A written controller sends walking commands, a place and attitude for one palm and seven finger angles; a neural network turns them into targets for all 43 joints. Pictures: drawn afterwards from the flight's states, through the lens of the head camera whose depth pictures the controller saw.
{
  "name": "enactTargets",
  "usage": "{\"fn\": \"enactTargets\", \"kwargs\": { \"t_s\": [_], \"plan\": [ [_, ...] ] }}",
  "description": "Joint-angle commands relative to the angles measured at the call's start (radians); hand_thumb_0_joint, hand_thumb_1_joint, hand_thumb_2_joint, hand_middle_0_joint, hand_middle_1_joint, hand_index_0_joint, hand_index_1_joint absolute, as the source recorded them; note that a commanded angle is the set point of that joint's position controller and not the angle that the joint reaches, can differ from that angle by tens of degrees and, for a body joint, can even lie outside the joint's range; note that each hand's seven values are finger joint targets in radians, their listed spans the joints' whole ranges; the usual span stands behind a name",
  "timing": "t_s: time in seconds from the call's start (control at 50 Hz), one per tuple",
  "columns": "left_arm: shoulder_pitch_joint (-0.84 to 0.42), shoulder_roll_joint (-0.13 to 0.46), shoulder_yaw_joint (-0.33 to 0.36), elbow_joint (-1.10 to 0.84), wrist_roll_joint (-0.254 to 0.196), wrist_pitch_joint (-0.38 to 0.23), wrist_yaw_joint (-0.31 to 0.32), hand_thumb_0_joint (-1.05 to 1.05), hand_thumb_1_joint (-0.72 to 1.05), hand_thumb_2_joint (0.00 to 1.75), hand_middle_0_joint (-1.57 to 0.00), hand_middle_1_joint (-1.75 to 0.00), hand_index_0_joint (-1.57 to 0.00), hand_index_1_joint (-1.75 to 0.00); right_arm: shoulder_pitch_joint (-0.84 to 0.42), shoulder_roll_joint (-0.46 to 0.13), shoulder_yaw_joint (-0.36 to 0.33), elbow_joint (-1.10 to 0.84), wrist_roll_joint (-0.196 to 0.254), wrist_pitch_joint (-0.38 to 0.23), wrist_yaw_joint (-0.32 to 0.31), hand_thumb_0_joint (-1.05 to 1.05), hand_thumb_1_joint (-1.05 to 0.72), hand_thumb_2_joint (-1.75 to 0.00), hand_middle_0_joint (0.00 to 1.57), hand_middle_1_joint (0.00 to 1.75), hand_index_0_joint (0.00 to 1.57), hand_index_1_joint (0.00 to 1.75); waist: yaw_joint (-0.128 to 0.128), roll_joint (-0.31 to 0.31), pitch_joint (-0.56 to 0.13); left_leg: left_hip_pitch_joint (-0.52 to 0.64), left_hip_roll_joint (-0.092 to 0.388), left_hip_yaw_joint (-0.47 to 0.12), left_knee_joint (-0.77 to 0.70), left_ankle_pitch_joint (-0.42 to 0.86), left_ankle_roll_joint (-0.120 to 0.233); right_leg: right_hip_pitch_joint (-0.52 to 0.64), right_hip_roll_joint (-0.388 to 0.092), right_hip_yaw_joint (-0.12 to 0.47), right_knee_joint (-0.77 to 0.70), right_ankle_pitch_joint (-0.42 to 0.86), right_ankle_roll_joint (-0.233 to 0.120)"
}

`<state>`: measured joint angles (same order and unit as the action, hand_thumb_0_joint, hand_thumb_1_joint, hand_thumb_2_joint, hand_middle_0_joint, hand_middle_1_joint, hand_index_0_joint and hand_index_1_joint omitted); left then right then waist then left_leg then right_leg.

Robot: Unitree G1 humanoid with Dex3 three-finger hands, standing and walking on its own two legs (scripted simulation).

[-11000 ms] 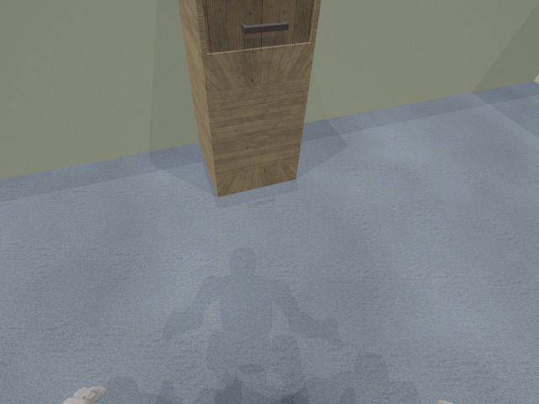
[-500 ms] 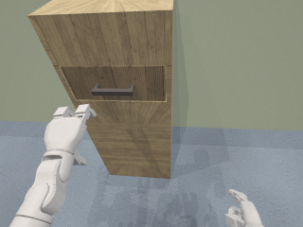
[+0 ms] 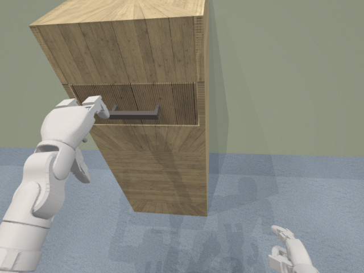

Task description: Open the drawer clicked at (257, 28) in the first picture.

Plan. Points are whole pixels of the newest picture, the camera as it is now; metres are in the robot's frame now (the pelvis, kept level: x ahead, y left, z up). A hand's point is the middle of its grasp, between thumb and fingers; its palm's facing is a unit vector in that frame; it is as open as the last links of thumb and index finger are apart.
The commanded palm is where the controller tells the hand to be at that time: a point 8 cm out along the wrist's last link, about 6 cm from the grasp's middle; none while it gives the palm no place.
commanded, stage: raise the hand with hooked fingers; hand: left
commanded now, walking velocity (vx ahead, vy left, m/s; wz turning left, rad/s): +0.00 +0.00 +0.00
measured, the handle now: (134, 111) +0.55 +0.24 +0.04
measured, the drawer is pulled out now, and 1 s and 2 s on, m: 0.00 0.00 0.00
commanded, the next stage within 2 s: move the hooked fingers above the handle in 0.24 s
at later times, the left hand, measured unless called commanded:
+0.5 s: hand (91, 153) +0.31 +0.24 +0.13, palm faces +0.02 -0.05 -1.00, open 13.9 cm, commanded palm +0.29 +0.24 +0.20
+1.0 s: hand (112, 135) +0.38 +0.23 +0.11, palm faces -0.01 -0.05 -1.00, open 13.8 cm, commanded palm +0.36 +0.25 +0.18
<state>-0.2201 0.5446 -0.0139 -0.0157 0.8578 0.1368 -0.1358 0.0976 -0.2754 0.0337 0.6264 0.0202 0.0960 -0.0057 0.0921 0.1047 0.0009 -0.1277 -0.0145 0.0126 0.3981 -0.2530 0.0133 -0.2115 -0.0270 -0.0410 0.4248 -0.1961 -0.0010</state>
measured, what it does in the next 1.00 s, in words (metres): stands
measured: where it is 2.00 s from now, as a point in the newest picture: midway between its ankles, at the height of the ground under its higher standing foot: outside the picture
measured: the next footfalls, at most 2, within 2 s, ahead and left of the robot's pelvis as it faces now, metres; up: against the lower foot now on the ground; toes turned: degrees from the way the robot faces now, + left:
none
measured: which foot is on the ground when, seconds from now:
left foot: down 0.00-1.00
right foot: down 0.00-1.00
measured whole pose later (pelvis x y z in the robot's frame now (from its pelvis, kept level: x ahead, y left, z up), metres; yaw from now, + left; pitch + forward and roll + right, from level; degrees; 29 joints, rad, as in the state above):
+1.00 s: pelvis +0.00 +0.00 +0.00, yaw +0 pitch +3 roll +0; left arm -0.43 0.52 -0.07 0.35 0.92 -0.07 -0.04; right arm 0.20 -0.28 -0.01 0.65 0.03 0.08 -0.05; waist 0.04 0.06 -0.01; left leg -0.23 -0.02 0.02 0.43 -0.25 0.02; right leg -0.31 -0.03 -0.03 0.45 -0.19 0.00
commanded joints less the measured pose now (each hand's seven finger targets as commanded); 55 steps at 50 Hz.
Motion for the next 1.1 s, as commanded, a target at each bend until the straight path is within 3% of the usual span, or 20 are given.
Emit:
{"fn": "enactTargets", "kwargs": {
  "t_s": [0.0, 0.1, 0.18, 0.24, 0.3, 0.38, 0.4, 0.5, 0.58, 0.62, 0.68, 0.72, 0.78, 0.82, 0.88, 0.9, 0.94, 0.98, 1.02, 1.08],
  "plan": [
    [-0.235, 0.216, 0.125, -0.230, 0.002, -0.054, 0.012, 0.00, -0.50, 0.30, -0.30, -1.20, -0.30, -1.20, -0.146, -0.095, -0.041, -0.186, -0.008, -0.047, 0.000, 0.00, -0.90, -0.90, 0.20, 0.30, 0.20, 0.30, 0.008, -0.123, -0.265, -0.050, -0.021, 0.013, -0.033, 0.326, 0.012, 0.214, 0.015, 0.022, -0.009, 0.272, -0.029],
    [-0.294, 0.287, 0.218, -0.330, 0.009, -0.131, 0.102, 0.00, -0.50, 0.30, -0.30, -1.20, -0.30, -1.20, -0.124, -0.082, -0.047, -0.173, -0.021, -0.067, 0.000, 0.00, -0.90, -0.90, 0.20, 0.30, 0.20, 0.30, 0.026, -0.013, -0.316, -0.018, -0.022, -0.008, -0.033, 0.360, 0.003, 0.213, 0.016, 0.025, -0.005, 0.251, -0.041],
    [-0.264, 0.254, 0.219, -0.216, -0.002, -0.107, 0.153, 0.00, -0.50, 0.30, -0.30, -1.20, -0.30, -1.20, -0.125, -0.082, -0.054, -0.144, -0.006, -0.066, 0.002, 0.00, -0.90, -0.90, 0.20, 0.30, 0.20, 0.30, 0.020, -0.047, -0.235, -0.054, -0.016, -0.004, -0.049, 0.315, -0.007, 0.173, 0.023, 0.022, -0.027, 0.201, -0.042],
    [-0.277, 0.208, 0.153, -0.155, 0.001, -0.060, 0.151, 0.00, -0.50, 0.30, -0.30, -1.20, -0.30, -1.20, -0.136, -0.088, -0.051, -0.138, 0.002, -0.058, 0.001, 0.00, -0.90, -0.90, 0.20, 0.30, 0.20, 0.30, 0.007, -0.042, -0.198, -0.072, -0.017, 0.007, -0.061, 0.265, -0.009, 0.153, 0.016, 0.016, -0.033, 0.159, -0.038],
    [-0.279, 0.166, 0.079, -0.154, 0.010, -0.023, 0.111, 0.00, -0.50, 0.30, -0.30, -1.20, -0.30, -1.20, -0.148, -0.091, -0.048, -0.151, 0.006, -0.054, -0.001, 0.00, -0.90, -0.90, 0.20, 0.30, 0.20, 0.30, -0.004, -0.068, -0.226, -0.056, -0.016, 0.011, -0.062, 0.229, -0.003, 0.156, 0.016, 0.017, -0.037, 0.119, -0.034],
    [-0.363, 0.143, 0.015, -0.102, 0.026, -0.023, 0.061, 0.00, -0.50, 0.30, -0.30, -1.20, -0.30, -1.20, -0.146, -0.093, -0.041, -0.154, 0.012, -0.053, -0.021, 0.00, -0.90, -0.90, 0.20, 0.30, 0.20, 0.30, -0.041, -0.141, -0.173, -0.065, -0.009, -0.001, -0.076, 0.121, 0.006, 0.093, 0.024, 0.012, -0.066, 0.005, -0.026],
    [-0.415, 0.153, 0.006, -0.084, 0.037, -0.039, 0.055, 0.00, -0.50, 0.30, -0.30, -1.20, -0.30, -1.20, -0.132, -0.095, -0.038, -0.146, 0.008, -0.056, -0.026, 0.00, -0.90, -0.90, 0.20, 0.30, 0.20, 0.30, -0.046, -0.130, -0.167, -0.067, -0.010, -0.001, -0.082, 0.096, 0.008, 0.084, 0.020, 0.010, -0.068, -0.020, -0.026],
    [-0.537, 0.273, 0.124, -0.068, 0.050, -0.140, 0.098, 0.00, -0.50, 0.30, -0.30, -1.20, -0.30, -1.20, -0.097, -0.084, -0.040, -0.135, -0.005, -0.072, -0.045, 0.00, -0.90, -0.90, 0.20, 0.30, 0.20, 0.30, -0.014, -0.068, -0.275, -0.049, -0.023, -0.013, -0.066, 0.162, 0.008, 0.149, 0.020, 0.019, -0.045, 0.043, -0.037],
    [-0.527, 0.314, 0.208, 0.052, 0.038, -0.163, 0.153, 0.00, -0.50, 0.30, -0.30, -1.20, -0.30, -1.20, -0.075, -0.082, -0.049, -0.112, -0.001, -0.065, -0.043, 0.00, -0.90, -0.90, 0.20, 0.30, 0.20, 0.30, 0.001, -0.038, -0.266, -0.087, -0.023, -0.004, -0.063, 0.208, -0.005, 0.163, 0.022, 0.020, -0.040, 0.095, -0.043],
    [-0.551, 0.224, 0.123, 0.088, 0.038, -0.150, 0.163, 0.00, -0.50, 0.30, -0.30, -1.20, -0.30, -1.20, -0.075, -0.079, -0.050, -0.112, 0.002, -0.062, -0.038, 0.00, -0.90, -0.90, 0.20, 0.30, 0.20, 0.30, -0.013, -0.022, -0.234, -0.094, -0.021, 0.003, -0.062, 0.216, -0.007, 0.128, 0.018, 0.012, -0.037, 0.106, -0.045],
    [-0.515, 0.192, 0.083, 0.168, 0.054, -0.106, 0.152, 0.00, -0.50, 0.30, -0.30, -1.20, -0.30, -1.20, -0.068, -0.095, -0.057, -0.118, 0.010, -0.051, -0.031, 0.00, -0.90, -0.90, 0.20, 0.30, 0.20, 0.30, -0.022, -0.068, -0.234, -0.106, -0.016, 0.008, -0.063, 0.212, -0.008, 0.118, 0.022, 0.010, -0.037, 0.101, -0.044],
    [-0.547, 0.150, 0.013, 0.167, 0.061, -0.089, 0.132, 0.00, -0.50, 0.30, -0.30, -1.20, -0.30, -1.20, -0.057, -0.100, -0.060, -0.122, 0.012, -0.046, -0.031, 0.00, -0.90, -0.90, 0.20, 0.30, 0.20, 0.30, -0.039, -0.082, -0.248, -0.093, -0.015, 0.011, -0.055, 0.209, 0.000, 0.105, 0.018, 0.013, -0.038, 0.107, -0.041],
    [-0.576, 0.165, 0.007, 0.181, 0.065, -0.094, 0.100, 0.00, -0.50, 0.30, -0.30, -1.20, -0.30, -1.20, -0.043, -0.111, -0.065, -0.131, 0.015, -0.041, -0.041, 0.00, -0.90, -0.90, 0.20, 0.30, 0.20, 0.30, -0.055, -0.143, -0.275, -0.091, -0.016, 0.009, -0.046, 0.188, 0.011, 0.106, 0.022, 0.017, -0.039, 0.098, -0.036],
    [-0.608, 0.186, 0.021, 0.171, 0.060, -0.127, 0.094, 0.00, -0.50, 0.30, -0.30, -1.20, -0.30, -1.20, -0.024, -0.110, -0.069, -0.131, 0.013, -0.045, -0.049, 0.00, -0.90, -0.90, 0.20, 0.30, 0.20, 0.30, -0.052, -0.131, -0.306, -0.079, -0.020, 0.006, -0.035, 0.196, 0.018, 0.112, 0.019, 0.021, -0.029, 0.114, -0.035],
    [-0.671, 0.290, 0.120, 0.115, 0.056, -0.192, 0.118, 0.00, -0.50, 0.30, -0.30, -1.20, -0.30, -1.20, -0.004, -0.113, -0.076, -0.129, 0.005, -0.049, -0.059, 0.00, -0.90, -0.90, 0.20, 0.30, 0.20, 0.30, -0.038, -0.089, -0.370, -0.072, -0.025, 0.001, -0.020, 0.257, 0.017, 0.148, 0.021, 0.028, -0.009, 0.176, -0.038],
    [-0.669, 0.289, 0.130, 0.116, 0.054, -0.208, 0.134, 0.00, -0.50, 0.30, -0.30, -1.20, -0.30, -1.20, 0.004, -0.103, -0.076, -0.129, 0.004, -0.052, -0.059, 0.00, -0.90, -0.90, 0.20, 0.30, 0.20, 0.30, -0.029, -0.069, -0.383, -0.070, -0.029, 0.001, -0.013, 0.280, 0.019, 0.155, 0.019, 0.029, 0.000, 0.198, -0.040],
    [-0.664, 0.293, 0.160, 0.147, 0.055, -0.226, 0.171, 0.00, -0.50, 0.30, -0.30, -1.20, -0.30, -1.20, 0.023, -0.098, -0.081, -0.114, 0.004, -0.053, -0.057, 0.00, -0.90, -0.90, 0.20, 0.30, 0.20, 0.30, -0.024, -0.046, -0.369, -0.081, -0.026, 0.002, -0.009, 0.326, 0.011, 0.144, 0.022, 0.021, 0.011, 0.237, -0.044],
    [-0.648, 0.326, 0.210, 0.232, 0.057, -0.219, 0.205, 0.00, -0.50, 0.30, -0.30, -1.20, -0.30, -1.20, 0.030, -0.102, -0.084, -0.103, 0.006, -0.048, -0.053, 0.00, -0.90, -0.90, 0.20, 0.30, 0.20, 0.30, -0.018, -0.081, -0.335, -0.122, -0.025, 0.010, -0.008, 0.311, 0.008, 0.144, 0.024, 0.023, 0.009, 0.228, -0.043],
    [-0.646, 0.272, 0.158, 0.307, 0.065, -0.192, 0.226, 0.00, -0.50, 0.30, -0.30, -1.20, -0.30, -1.20, 0.029, -0.099, -0.080, -0.092, 0.012, -0.045, -0.052, 0.00, -0.90, -0.90, 0.20, 0.30, 0.20, 0.30, -0.028, -0.083, -0.291, -0.148, -0.022, 0.020, -0.012, 0.289, 0.006, 0.114, 0.023, 0.019, 0.009, 0.218, -0.041],
    [-0.670, 0.237, 0.099, 0.374, 0.096, -0.140, 0.227, 0.00, -0.50, 0.30, -0.30, -1.20, -0.30, -1.20, 0.028, -0.111, -0.085, -0.091, 0.016, -0.038, -0.048, 0.00, -0.90, -0.90, 0.20, 0.30, 0.20, 0.30, -0.046, -0.086, -0.310, -0.143, -0.019, 0.030, -0.008, 0.279, 0.006, 0.094, 0.027, 0.019, 0.007, 0.199, -0.041]
  ]
}}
